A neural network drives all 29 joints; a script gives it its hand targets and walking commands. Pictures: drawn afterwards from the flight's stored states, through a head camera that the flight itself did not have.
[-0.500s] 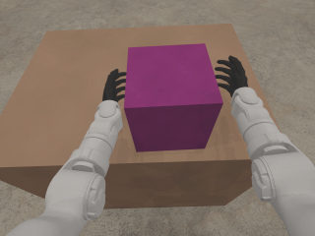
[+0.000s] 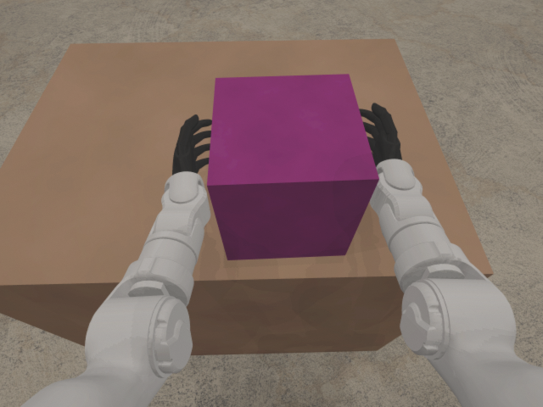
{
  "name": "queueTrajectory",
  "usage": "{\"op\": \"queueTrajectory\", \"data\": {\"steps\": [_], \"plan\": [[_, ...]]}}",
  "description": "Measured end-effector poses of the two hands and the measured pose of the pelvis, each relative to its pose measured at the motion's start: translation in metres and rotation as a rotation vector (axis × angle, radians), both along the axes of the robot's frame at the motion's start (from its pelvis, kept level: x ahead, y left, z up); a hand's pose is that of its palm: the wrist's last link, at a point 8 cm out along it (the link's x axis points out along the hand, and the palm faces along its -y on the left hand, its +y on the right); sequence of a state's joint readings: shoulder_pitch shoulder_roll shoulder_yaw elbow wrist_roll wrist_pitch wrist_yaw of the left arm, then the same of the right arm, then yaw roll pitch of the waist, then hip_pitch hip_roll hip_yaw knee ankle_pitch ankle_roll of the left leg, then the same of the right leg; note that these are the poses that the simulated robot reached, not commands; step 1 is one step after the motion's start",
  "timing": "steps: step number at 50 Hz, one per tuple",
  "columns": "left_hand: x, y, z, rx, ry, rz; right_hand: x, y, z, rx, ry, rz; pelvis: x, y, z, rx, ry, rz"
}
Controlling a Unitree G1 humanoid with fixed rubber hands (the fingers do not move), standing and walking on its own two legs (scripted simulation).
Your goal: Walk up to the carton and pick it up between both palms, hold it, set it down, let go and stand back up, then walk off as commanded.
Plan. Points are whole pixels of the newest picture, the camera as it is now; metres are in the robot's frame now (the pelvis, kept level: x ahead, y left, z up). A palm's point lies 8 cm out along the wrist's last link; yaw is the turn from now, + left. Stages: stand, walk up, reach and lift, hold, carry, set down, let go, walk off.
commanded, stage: reach and lift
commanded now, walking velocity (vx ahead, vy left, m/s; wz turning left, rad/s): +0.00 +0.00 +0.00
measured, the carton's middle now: (284, 172) +0.48 +0.02 +0.05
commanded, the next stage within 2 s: none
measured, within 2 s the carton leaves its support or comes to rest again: leaves its support in 1.32 s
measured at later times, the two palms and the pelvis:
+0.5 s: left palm (188, 176) +0.44 +0.16 +0.07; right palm (385, 169) +0.46 -0.13 +0.08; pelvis +0.04 +0.01 +0.01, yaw -1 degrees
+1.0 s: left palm (187, 177) +0.44 +0.16 +0.07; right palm (385, 170) +0.46 -0.13 +0.08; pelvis +0.03 +0.02 +0.01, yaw -2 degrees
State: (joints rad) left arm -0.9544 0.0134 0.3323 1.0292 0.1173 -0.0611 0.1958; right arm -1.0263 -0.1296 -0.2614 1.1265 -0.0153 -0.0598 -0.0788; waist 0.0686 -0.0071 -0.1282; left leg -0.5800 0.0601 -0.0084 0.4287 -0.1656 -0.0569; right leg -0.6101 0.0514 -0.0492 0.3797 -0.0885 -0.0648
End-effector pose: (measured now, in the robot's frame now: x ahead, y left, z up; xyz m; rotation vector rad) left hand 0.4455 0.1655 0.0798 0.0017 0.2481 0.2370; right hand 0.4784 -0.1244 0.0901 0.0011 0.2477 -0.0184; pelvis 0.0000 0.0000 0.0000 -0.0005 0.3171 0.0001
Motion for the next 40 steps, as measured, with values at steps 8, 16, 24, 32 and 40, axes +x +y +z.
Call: {"op": "queueTrajectory", "data": {"steps": [8, 16, 24, 32, 40], "plan": [[-0.003, 0.0, -0.002, -0.02, -0.019, 0.003, -0.006, 0.0, -0.002, -0.021, -0.051, 0.005, 0.009, 0.002, 0.007, 0.011, -0.056, -0.006], [-0.008, -0.001, -0.005, -0.016, -0.031, -0.015, -0.016, -0.001, -0.006, -0.063, -0.094, -0.003, 0.024, 0.005, 0.012, 0.011, -0.126, -0.011], [-0.008, -0.001, -0.005, -0.017, -0.031, -0.014, -0.016, -0.001, -0.006, -0.069, -0.097, -0.004, 0.035, 0.011, 0.012, 0.004, -0.163, -0.022], [-0.007, -0.001, -0.005, -0.011, -0.015, -0.017, -0.016, -0.001, -0.007, -0.047, -0.097, -0.008, 0.037, 0.015, 0.012, -0.004, -0.175, -0.033], [-0.008, -0.001, -0.005, -0.01, -0.007, -0.013, -0.016, -0.001, -0.007, -0.048, -0.1, -0.008, 0.034, 0.018, 0.012, -0.005, -0.16, -0.035]]}}
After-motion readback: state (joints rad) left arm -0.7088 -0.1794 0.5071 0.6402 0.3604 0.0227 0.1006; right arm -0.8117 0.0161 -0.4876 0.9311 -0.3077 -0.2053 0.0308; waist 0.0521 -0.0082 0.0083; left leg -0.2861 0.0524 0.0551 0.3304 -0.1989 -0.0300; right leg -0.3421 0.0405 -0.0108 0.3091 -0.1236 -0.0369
